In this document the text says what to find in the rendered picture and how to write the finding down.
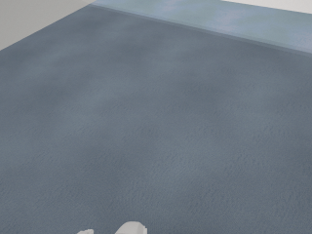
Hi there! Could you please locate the left robot thigh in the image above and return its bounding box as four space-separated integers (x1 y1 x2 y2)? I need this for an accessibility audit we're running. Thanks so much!
115 221 147 234

